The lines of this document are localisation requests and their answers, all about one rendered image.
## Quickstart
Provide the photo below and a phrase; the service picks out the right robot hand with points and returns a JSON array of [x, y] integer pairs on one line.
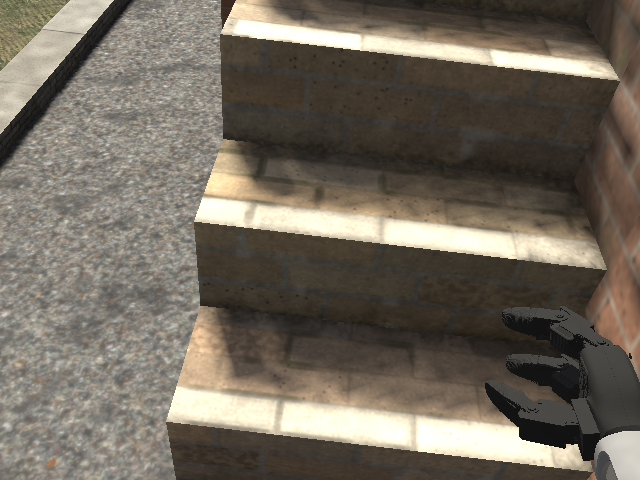
[[603, 388]]

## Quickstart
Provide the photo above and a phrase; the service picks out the robot right forearm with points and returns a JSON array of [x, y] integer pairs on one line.
[[617, 456]]

